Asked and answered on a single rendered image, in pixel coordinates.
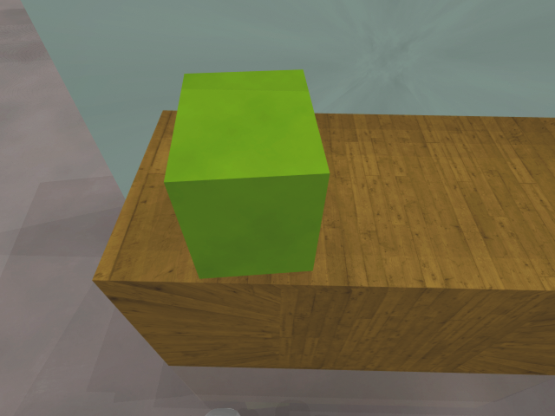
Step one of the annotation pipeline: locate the carton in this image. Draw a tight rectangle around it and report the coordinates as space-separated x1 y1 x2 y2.
164 69 330 279

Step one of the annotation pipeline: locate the pedestal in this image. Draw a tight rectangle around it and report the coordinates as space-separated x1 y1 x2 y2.
92 110 555 375

